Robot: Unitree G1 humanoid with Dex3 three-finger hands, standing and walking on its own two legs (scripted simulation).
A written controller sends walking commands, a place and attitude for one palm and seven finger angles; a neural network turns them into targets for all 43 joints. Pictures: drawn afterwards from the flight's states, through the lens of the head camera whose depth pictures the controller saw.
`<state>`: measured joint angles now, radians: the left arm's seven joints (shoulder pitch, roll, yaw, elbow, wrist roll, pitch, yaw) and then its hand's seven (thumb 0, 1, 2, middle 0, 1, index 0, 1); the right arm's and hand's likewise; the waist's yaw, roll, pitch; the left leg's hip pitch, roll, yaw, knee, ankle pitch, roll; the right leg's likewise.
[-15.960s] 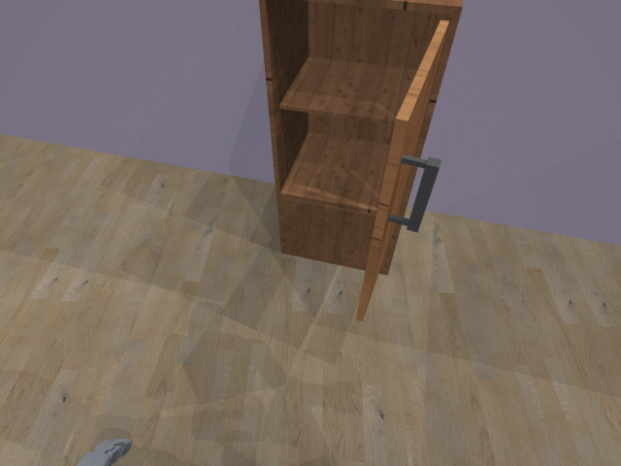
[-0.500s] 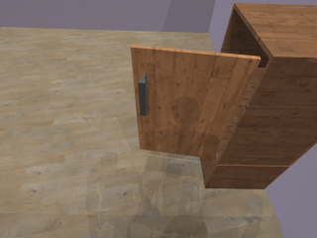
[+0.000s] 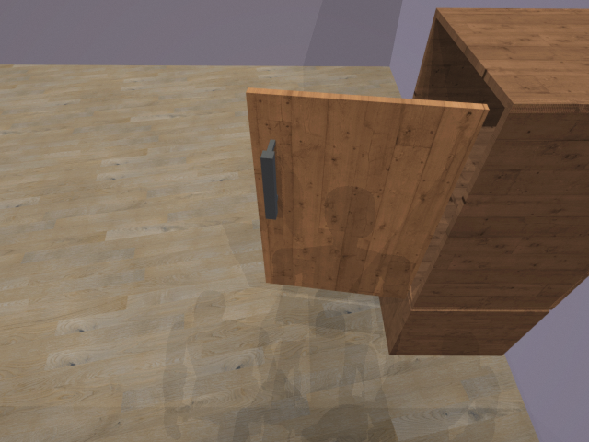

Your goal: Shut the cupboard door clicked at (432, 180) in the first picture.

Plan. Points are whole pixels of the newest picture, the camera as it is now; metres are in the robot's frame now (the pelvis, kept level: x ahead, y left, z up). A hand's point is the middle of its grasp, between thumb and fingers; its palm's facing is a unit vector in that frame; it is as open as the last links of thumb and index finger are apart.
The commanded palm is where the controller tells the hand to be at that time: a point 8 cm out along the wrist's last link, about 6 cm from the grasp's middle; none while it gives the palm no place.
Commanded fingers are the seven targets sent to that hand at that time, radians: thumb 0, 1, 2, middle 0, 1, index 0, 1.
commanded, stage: look again from close up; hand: left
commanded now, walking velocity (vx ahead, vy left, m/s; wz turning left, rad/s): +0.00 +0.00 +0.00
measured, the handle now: (271, 180) +0.58 +0.08 +0.01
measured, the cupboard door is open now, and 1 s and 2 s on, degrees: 83 83 83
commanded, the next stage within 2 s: shuffle to correct the standing spot in 0.08 s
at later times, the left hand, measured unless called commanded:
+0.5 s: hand out of the picture +0.03 +0.14 -0.18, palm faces -0.04 -0.98 -0.19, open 7.4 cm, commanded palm none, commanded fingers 0.00 0.90 0.90 -0.20 -0.30 -0.20 -0.30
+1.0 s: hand out of the picture +0.12 +0.11 -0.19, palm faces -0.02 -0.99 -0.14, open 7.4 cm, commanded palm none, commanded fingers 0.00 0.90 0.90 -0.20 -0.30 -0.20 -0.30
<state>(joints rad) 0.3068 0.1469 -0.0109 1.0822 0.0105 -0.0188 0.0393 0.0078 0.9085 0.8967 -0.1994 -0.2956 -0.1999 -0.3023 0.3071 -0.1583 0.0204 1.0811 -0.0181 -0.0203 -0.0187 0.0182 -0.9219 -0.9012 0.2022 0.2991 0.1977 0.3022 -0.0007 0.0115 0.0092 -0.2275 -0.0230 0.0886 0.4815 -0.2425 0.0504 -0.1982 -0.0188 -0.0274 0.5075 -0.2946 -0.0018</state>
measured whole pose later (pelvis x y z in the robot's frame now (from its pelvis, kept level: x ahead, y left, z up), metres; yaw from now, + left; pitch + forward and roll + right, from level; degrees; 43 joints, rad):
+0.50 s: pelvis +0.04 -0.04 -0.01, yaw -4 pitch +1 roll +1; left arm 0.34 0.15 0.03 1.06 0.03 0.00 -0.01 0.01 0.91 0.90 -0.20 -0.30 -0.20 -0.30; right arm 0.30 -0.17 -0.02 1.07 -0.03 -0.01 -0.03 0.01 -0.91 -0.90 0.20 0.30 0.20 0.30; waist 0.00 0.01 0.03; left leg -0.26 0.06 0.13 0.63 -0.39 0.01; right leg -0.26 0.03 -0.06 0.61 -0.35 -0.06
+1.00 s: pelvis +0.13 -0.05 -0.01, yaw -6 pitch -1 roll +0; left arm 0.33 0.14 0.03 1.09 0.02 0.01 0.03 0.01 0.91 0.90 -0.20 -0.30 -0.20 -0.30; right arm 0.15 -0.12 -0.01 0.99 -0.01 -0.05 -0.05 -0.02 -0.94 -0.90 0.21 0.30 0.20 0.30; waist 0.03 -0.05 0.06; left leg -0.30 0.01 0.14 0.55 -0.24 0.07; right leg -0.37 0.01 -0.02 1.05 -0.48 -0.01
